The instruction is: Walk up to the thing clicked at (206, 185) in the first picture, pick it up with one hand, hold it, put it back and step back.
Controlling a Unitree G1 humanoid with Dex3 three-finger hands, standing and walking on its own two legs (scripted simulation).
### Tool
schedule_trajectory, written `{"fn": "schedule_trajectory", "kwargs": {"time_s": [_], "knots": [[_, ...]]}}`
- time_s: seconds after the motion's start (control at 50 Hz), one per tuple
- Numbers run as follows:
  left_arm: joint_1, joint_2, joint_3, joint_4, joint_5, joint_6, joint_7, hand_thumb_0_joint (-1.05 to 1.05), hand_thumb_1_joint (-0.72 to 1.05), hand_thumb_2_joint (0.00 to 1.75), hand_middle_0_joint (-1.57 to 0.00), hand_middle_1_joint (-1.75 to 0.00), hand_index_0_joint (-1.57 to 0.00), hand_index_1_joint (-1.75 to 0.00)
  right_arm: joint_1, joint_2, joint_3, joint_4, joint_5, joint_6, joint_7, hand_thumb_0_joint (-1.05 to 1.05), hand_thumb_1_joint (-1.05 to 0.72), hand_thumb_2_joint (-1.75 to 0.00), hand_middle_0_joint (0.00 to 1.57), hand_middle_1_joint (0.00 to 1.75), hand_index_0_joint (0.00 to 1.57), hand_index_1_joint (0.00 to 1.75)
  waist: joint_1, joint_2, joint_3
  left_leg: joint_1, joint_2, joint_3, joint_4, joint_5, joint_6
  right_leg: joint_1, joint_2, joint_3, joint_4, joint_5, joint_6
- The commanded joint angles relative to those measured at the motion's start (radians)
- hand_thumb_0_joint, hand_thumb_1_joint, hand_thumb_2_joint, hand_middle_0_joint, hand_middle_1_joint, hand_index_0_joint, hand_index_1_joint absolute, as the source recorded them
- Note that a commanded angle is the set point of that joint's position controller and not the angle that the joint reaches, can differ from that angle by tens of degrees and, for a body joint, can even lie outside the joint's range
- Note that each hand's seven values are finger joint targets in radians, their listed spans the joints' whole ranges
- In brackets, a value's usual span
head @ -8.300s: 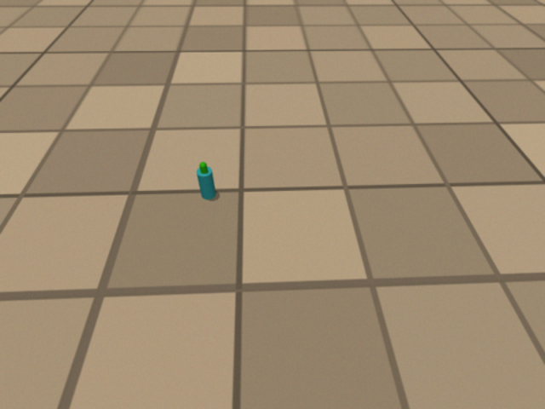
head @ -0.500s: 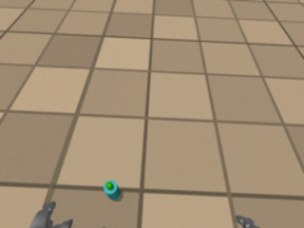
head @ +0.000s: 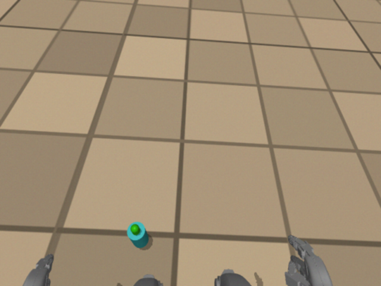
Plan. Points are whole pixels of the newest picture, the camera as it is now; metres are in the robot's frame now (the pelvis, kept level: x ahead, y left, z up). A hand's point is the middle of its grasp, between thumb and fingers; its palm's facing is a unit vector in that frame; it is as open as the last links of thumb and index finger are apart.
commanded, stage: go down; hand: left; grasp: from the side
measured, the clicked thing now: (137, 234) +0.37 +0.20 -0.60
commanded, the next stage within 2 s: none
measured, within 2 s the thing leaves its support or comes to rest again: neither
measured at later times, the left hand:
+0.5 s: hand out of the picture +0.14 +0.29 -0.16, palm faces +0.15 -0.95 -0.29, open 17.4 cm
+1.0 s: hand (53, 256) +0.23 +0.36 -0.24, palm faces +0.20 -0.96 -0.20, open 17.6 cm
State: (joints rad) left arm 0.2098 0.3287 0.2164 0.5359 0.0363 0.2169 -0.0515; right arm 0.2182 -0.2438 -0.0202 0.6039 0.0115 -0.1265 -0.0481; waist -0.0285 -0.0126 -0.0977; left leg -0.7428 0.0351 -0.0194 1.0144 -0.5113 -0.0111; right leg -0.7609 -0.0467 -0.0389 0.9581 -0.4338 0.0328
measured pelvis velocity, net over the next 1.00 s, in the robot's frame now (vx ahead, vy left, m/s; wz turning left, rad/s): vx -0.07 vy -0.01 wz -0.01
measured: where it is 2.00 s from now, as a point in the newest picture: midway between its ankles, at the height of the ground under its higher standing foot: outside the picture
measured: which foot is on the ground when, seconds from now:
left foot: down 0.00-1.00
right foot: down 0.00-1.00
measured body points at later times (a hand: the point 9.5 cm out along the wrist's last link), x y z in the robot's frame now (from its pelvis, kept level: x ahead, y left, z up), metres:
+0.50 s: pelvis -0.02 +0.00 -0.06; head +0.09 +0.02 +0.38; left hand +0.13 +0.34 -0.14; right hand +0.16 -0.25 -0.13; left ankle -0.01 +0.12 -0.68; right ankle +0.02 -0.14 -0.68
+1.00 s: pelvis -0.07 -0.01 -0.19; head +0.11 +0.02 +0.22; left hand +0.22 +0.41 -0.23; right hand +0.11 -0.28 -0.30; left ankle -0.01 +0.12 -0.68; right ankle +0.02 -0.14 -0.68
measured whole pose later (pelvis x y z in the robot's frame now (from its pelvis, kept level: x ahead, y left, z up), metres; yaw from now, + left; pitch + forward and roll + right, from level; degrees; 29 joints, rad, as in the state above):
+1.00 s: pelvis -0.07 -0.01 -0.19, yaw +0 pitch +32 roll -3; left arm -0.22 0.63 0.64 0.87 -0.14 -0.28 -0.49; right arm 0.13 -0.32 0.03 0.64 -0.02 -0.21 -0.06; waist -0.04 -0.02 -0.17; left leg -1.68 0.01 -0.08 1.81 -0.69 -0.03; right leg -1.69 -0.06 -0.04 1.75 -0.60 0.01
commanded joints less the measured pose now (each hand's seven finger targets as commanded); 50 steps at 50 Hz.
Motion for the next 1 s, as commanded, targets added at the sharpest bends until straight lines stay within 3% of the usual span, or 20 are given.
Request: {"fn": "schedule_trajectory", "kwargs": {"time_s": [0.0, 0.16, 0.18, 0.2, 0.3, 0.32, 0.36, 0.38, 0.44, 0.48, 0.52, 0.58, 0.62, 0.68, 0.72, 0.82, 0.84, 0.88, 0.94, 0.98], "knots": [[0.022, 0.202, 0.089, -0.234, -0.006, 0.017, 0.012, 0.00, -0.58, 0.00, -0.09, -0.03, -0.08, -0.03, 0.012, -0.158, -0.059, -0.148, 0.003, -0.057, -0.027, 0.00, -0.88, -0.89, 0.20, 0.30, 0.20, 0.30, 0.000, 0.121, -0.214, 0.094, -0.006, -0.011, -0.135, 0.333, -0.005, 0.107, 0.044, -0.020, -0.059, 0.208, -0.052], [0.091, 0.200, 0.121, -0.299, -0.033, 0.038, -0.009, 0.00, -0.55, 0.00, -0.08, -0.02, -0.08, -0.02, 0.000, -0.139, -0.048, -0.188, 0.000, -0.088, -0.045, 0.00, -0.91, -0.90, 0.20, 0.30, 0.20, 0.30, -0.008, 0.086, -0.237, -0.003, -0.017, -0.006, -0.049, 0.290, 0.009, 0.056, 0.040, -0.017, -0.011, 0.192, -0.049], [0.101, 0.217, 0.137, -0.304, -0.037, 0.033, -0.014, 0.00, -0.56, 0.01, -0.08, -0.02, -0.08, -0.03, 0.000, -0.140, -0.047, -0.183, -0.003, -0.092, -0.045, 0.00, -0.90, -0.90, 0.20, 0.30, 0.20, 0.30, 0.005, 0.098, -0.236, -0.016, -0.018, -0.005, -0.039, 0.291, 0.009, 0.048, 0.041, -0.019, 0.002, 0.190, -0.049], [0.106, 0.202, 0.131, -0.297, -0.039, 0.027, -0.018, 0.00, -0.56, 0.00, -0.08, -0.02, -0.08, -0.02, -0.003, -0.138, -0.048, -0.189, -0.004, -0.097, -0.045, 0.00, -0.91, -0.90, 0.20, 0.30, 0.20, 0.30, -0.007, 0.090, -0.237, -0.031, -0.019, -0.007, -0.026, 0.287, 0.010, 0.032, 0.041, -0.019, 0.011, 0.190, -0.048], [0.136, 0.223, 0.172, -0.300, -0.058, -0.025, -0.052, 0.00, -0.52, 0.00, -0.08, -0.01, -0.08, -0.01, 0.003, -0.139, -0.050, -0.189, -0.007, -0.114, -0.044, 0.00, -0.93, -0.91, 0.20, 0.30, 0.20, 0.30, 0.009, 0.116, -0.263, -0.069, -0.019, -0.007, 0.026, 0.314, 0.007, -0.023, 0.037, -0.015, 0.080, 0.203, -0.053], [0.106, 0.237, 0.185, -0.306, -0.061, -0.042, -0.058, 0.00, -0.53, 0.00, -0.08, -0.02, -0.08, -0.02, -0.004, -0.140, -0.051, -0.189, -0.008, -0.119, -0.043, 0.00, -0.93, -0.91, 0.20, 0.30, 0.20, 0.30, 0.003, 0.111, -0.266, -0.089, -0.018, -0.010, 0.038, 0.303, 0.008, -0.041, 0.039, -0.014, 0.090, 0.193, -0.053], [0.156, 0.254, 0.219, -0.271, -0.068, -0.065, -0.072, 0.00, -0.51, 0.01, -0.08, -0.02, -0.08, -0.03, 0.000, -0.145, -0.054, -0.189, -0.009, -0.124, -0.039, 0.00, -0.94, -0.91, 0.20, 0.30, 0.20, 0.30, 0.020, 0.105, -0.276, -0.115, -0.022, -0.008, 0.059, 0.291, 0.011, -0.060, 0.034, -0.013, 0.113, 0.181, -0.054], [0.107, 0.250, 0.206, -0.286, -0.070, -0.083, -0.081, 0.00, -0.51, 0.00, -0.08, -0.01, -0.08, -0.01, -0.009, -0.147, -0.055, -0.194, -0.010, -0.128, -0.038, 0.00, -0.95, -0.91, 0.20, 0.30, 0.20, 0.30, 0.006, 0.103, -0.258, -0.147, -0.025, -0.005, 0.075, 0.234, 0.016, -0.093, 0.034, -0.008, 0.117, 0.141, -0.051], [-0.017, 0.305, 0.267, -0.221, -0.092, -0.159, -0.104, 0.00, -0.58, 0.00, -0.09, -0.02, -0.09, -0.02, -0.013, -0.157, -0.054, -0.173, -0.012, -0.145, -0.035, 0.00, -0.94, -0.91, 0.20, 0.30, 0.20, 0.30, -0.004, 0.092, -0.252, -0.242, -0.025, -0.005, 0.140, 0.150, 0.022, -0.182, 0.030, 0.002, 0.174, 0.080, -0.049], [-0.129, 0.311, 0.270, -0.170, -0.112, -0.239, -0.136, 0.00, -0.61, 0.00, -0.09, -0.01, -0.09, -0.01, -0.027, -0.167, -0.054, -0.157, -0.011, -0.159, -0.029, 0.00, -0.95, -0.91, 0.20, 0.30, 0.20, 0.30, -0.015, 0.095, -0.275, -0.315, -0.024, -0.014, 0.208, 0.130, 0.020, -0.290, 0.033, 0.004, 0.260, 0.055, -0.051], [-0.167, 0.354, 0.315, -0.093, -0.136, -0.315, -0.179, 0.00, -0.61, 0.00, -0.09, -0.02, -0.09, -0.02, -0.020, -0.190, -0.059, -0.142, -0.011, -0.169, -0.030, 0.00, -0.95, -0.91, 0.20, 0.30, 0.20, 0.30, -0.013, 0.083, -0.319, -0.369, -0.026, -0.022, 0.265, 0.094, 0.023, -0.350, 0.026, 0.008, 0.323, 0.023, -0.050], [-0.267, 0.402, 0.323, -0.129, -0.155, -0.410, -0.254, 0.00, -0.60, 0.01, -0.08, -0.06, -0.08, -0.06, -0.010, -0.202, -0.060, -0.135, -0.017, -0.170, -0.031, 0.00, -0.93, -0.91, 0.20, 0.30, 0.20, 0.30, -0.002, 0.124, -0.435, -0.412, -0.028, -0.024, 0.324, 0.050, 0.021, -0.377, 0.012, 0.042, 0.366, -0.018, -0.050], [-0.248, 0.441, 0.347, -0.045, -0.152, -0.430, -0.288, 0.00, -0.59, 0.02, -0.07, -0.06, -0.07, -0.06, -0.010, -0.221, -0.060, -0.125, -0.018, -0.163, -0.033, 0.00, -0.92, -0.90, 0.20, 0.30, 0.20, 0.30, 0.013, 0.138, -0.451, -0.427, -0.025, -0.034, 0.331, 0.031, 0.014, -0.411, 0.015, 0.043, 0.398, -0.041, -0.052], [-0.291, 0.503, 0.413, 0.017, -0.161, -0.455, -0.320, 0.00, -0.61, 0.03, -0.08, -0.07, -0.07, -0.07, -0.005, -0.245, -0.055, -0.104, -0.014, -0.147, -0.031, 0.00, -0.90, -0.90, 0.20, 0.30, 0.20, 0.30, 0.043, 0.160, -0.516, -0.437, -0.025, -0.051, 0.359, 0.080, 0.007, -0.471, 0.019, 0.014, 0.474, 0.005, -0.061], [-0.297, 0.593, 0.497, 0.006, -0.166, -0.466, -0.323, 0.00, -0.61, 0.03, -0.08, -0.08, -0.08, -0.08, -0.019, -0.257, -0.053, -0.120, -0.012, -0.139, -0.031, 0.00, -0.90, -0.90, 0.20, 0.30, 0.20, 0.30, 0.078, 0.163, -0.585, -0.445, -0.030, -0.046, 0.386, 0.131, 0.011, -0.455, 0.020, 0.006, 0.506, 0.046, -0.063], [-0.363, 0.559, 0.498, 0.109, -0.190, -0.488, -0.381, 0.00, -0.61, 0.04, -0.07, -0.08, -0.07, -0.08, -0.022, -0.258, -0.044, -0.082, -0.014, -0.120, -0.025, 0.00, -0.89, -0.90, 0.20, 0.30, 0.20, 0.30, 0.047, 0.151, -0.580, -0.506, -0.033, -0.044, 0.470, 0.184, 0.017, -0.542, 0.024, -0.002, 0.577, 0.069, -0.069], [-0.403, 0.590, 0.517, 0.109, -0.196, -0.500, -0.393, 0.00, -0.61, 0.05, -0.07, -0.08, -0.07, -0.09, -0.021, -0.261, -0.043, -0.081, -0.016, -0.118, -0.025, 0.00, -0.89, -0.90, 0.20, 0.30, 0.20, 0.30, 0.047, 0.148, -0.586, -0.540, -0.036, -0.035, 0.495, 0.175, 0.021, -0.542, 0.023, 0.003, 0.581, 0.063, -0.069], [-0.467, 0.584, 0.509, 0.161, -0.203, -0.521, -0.418, 0.00, -0.61, 0.05, -0.07, -0.09, -0.07, -0.09, -0.016, -0.262, -0.040, -0.065, -0.017, -0.119, -0.024, 0.00, -0.89, -0.90, 0.20, 0.30, 0.20, 0.30, 0.015, 0.111, -0.554, -0.608, -0.034, -0.032, 0.533, 0.136, 0.028, -0.571, 0.024, 0.002, 0.596, 0.042, -0.066], [-0.584, 0.600, 0.492, 0.206, -0.206, -0.565, -0.459, 0.00, -0.61, 0.03, -0.07, -0.08, -0.07, -0.08, -0.014, -0.261, -0.036, -0.043, -0.021, -0.124, -0.025, 0.00, -0.89, -0.90, 0.20, 0.30, 0.20, 0.30, -0.015, 0.099, -0.504, -0.711, -0.034, -0.028, 0.571, -0.018, 0.035, -0.639, 0.021, 0.016, 0.602, -0.082, -0.060], [-0.639, 0.653, 0.505, 0.215, -0.206, -0.590, -0.484, 0.00, -0.60, 0.04, -0.07, -0.08, -0.07, -0.07, -0.003, -0.272, -0.034, -0.025, -0.023, -0.125, -0.025, 0.00, -0.89, -0.90, 0.20, 0.30, 0.20, 0.30, -0.012, 0.118, -0.518, -0.716, -0.031, -0.035, 0.583, -0.083, 0.035, -0.686, 0.022, 0.020, 0.618, -0.135, -0.059]]}}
